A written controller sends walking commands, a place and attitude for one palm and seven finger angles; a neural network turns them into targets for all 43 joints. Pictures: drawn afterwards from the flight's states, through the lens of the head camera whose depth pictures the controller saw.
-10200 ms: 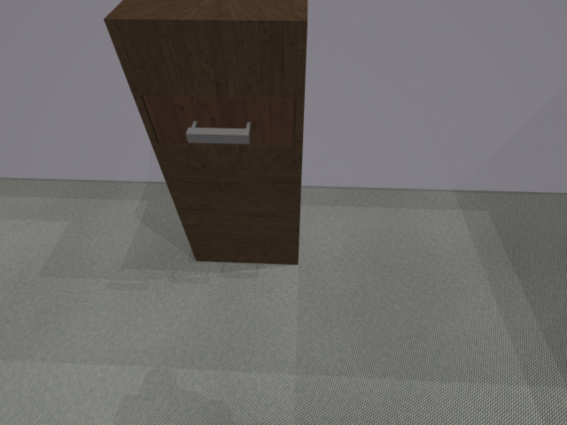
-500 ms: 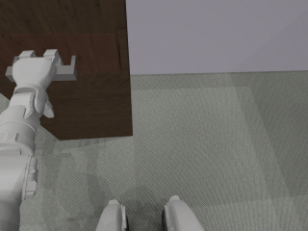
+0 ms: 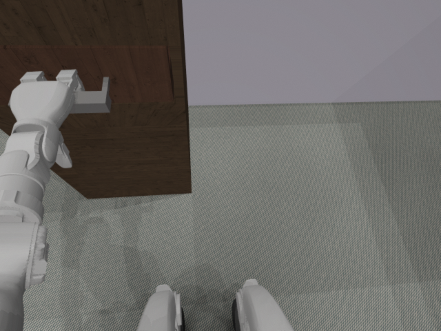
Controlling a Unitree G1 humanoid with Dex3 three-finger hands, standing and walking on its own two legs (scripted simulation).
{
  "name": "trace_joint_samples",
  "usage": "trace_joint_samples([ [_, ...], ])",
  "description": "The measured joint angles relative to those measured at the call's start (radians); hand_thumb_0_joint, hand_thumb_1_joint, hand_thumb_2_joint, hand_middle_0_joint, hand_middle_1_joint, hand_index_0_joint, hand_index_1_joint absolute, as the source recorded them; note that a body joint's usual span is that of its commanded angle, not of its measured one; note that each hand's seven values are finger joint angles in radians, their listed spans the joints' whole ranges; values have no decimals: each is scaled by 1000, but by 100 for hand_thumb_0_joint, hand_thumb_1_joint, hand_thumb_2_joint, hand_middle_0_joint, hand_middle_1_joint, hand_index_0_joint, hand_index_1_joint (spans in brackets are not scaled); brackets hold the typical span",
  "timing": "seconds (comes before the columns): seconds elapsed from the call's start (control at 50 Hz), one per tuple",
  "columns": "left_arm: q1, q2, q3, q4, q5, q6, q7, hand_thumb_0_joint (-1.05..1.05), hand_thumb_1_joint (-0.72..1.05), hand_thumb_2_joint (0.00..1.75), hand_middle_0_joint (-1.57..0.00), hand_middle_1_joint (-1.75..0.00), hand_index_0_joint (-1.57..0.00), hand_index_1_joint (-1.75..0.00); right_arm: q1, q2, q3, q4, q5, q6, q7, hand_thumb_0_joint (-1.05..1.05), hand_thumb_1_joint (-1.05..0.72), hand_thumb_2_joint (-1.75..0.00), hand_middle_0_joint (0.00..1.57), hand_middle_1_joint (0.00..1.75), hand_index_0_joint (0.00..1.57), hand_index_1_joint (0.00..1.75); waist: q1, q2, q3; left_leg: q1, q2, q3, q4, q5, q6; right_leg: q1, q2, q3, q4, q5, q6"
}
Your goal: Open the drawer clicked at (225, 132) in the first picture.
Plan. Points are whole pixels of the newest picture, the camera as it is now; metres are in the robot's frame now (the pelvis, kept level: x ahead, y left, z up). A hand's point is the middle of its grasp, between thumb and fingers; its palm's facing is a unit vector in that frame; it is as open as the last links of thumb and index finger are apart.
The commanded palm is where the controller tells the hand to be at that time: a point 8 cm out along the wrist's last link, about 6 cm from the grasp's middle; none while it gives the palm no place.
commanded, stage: close the thumb around the handle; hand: left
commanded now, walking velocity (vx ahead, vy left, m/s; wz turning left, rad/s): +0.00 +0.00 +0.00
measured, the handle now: (64, 92) +0.55 +0.26 +0.02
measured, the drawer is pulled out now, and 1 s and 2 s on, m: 0.00 0.01 0.14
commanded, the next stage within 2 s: pull the drawer open in 0.62 s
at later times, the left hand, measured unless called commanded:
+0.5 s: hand (61, 119) +0.51 +0.27 +0.00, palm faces -0.10 -0.01 -0.99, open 6.2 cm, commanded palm +0.50 +0.26 +0.06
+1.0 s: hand (60, 125) +0.49 +0.27 +0.00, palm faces -0.08 -0.02 -1.00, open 6.0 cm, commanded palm +0.47 +0.25 +0.06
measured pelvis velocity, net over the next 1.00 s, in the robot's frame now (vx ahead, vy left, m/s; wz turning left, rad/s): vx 0.01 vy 0.01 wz -0.02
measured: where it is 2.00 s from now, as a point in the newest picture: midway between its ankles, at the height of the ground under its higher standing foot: outside the picture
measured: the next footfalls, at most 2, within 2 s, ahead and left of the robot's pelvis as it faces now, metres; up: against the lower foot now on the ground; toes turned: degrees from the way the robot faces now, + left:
none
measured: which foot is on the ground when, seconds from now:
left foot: down 0.00-1.00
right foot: down 0.00-1.00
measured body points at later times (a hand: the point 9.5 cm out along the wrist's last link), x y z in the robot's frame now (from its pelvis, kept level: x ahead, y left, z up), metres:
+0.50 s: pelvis +0.00 +0.00 +0.00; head +0.15 +0.02 +0.43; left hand +0.50 +0.26 +0.06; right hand +0.00 -0.27 -0.12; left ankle +0.02 +0.11 -0.65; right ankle +0.02 -0.13 -0.65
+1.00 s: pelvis +0.01 +0.01 +0.01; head +0.15 +0.02 +0.43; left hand +0.49 +0.26 +0.06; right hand +0.01 -0.27 -0.11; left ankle +0.02 +0.11 -0.65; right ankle +0.02 -0.13 -0.65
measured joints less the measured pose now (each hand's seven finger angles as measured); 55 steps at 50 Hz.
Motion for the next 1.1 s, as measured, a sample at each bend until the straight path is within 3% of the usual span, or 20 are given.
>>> trace_joint_samples([
  [0.16, -16, -20, -8, 1, 1, 28, 18, 0, -23, 41, -34, -123, -34, -123, -9, 5, -1, 6, -4, 2, 8, 1, -91, -90, 20, 30, 20, 29, -1, -1, 1, -8, -1, -2, 5, -2, 1, -5, -1, -2, 2, -2, 1],
  [0.3, -19, -20, -11, 5, -1, 41, 5, 0, 11, 56, -36, -127, -37, -126, -5, 11, 7, 2, -1, 7, 7, 1, -91, -90, 20, 30, 20, 30, -4, 1, 6, 6, -1, -1, -5, 0, 2, 9, -1, 0, -9, 2, 3],
  [0.5, -5, 0, 3, 8, -4, 9, -13, -1, 61, 78, -39, -132, -40, -132, 5, 9, 11, -2, 1, 7, 2, 1, -90, -90, 20, 30, 20, 30, -6, 2, 4, 9, 1, 5, -5, -2, 4, 8, 2, 6, -10, 2, 5],
  [0.72, -20, -3, -11, 9, 0, 9, 17, -1, 62, 82, -35, -135, -41, -135, -5, 2, 7, 3, 2, 5, 2, 1, -91, -90, 20, 30, 20, 30, -4, 1, 6, -13, -4, 0, 11, -2, 5, -11, -3, 2, 7, -1, 5],
  [0.86, 1, 0, -6, -13, -6, 23, 4, -1, 62, 80, -34, -135, -40, -135, -10, 4, 6, -8, 2, 7, 6, 1, -91, -90, 20, 30, 20, 30, -7, 0, 10, -1, 1, 5, -3, 3, 5, -1, 2, 7, -9, 9, 5],
  [1.1, 187, -68, 22, -144, -36, 14, 33, 1, 64, 77, -29, -135, -40, -135, 4, 10, -13, 7, 1, 31, 19, 1, -91, -90, 20, 30, 20, 29, 37, 2, 0, 101, 6, 35, -58, -9, 11, 89, 6, 35, -61, 5, 12],
])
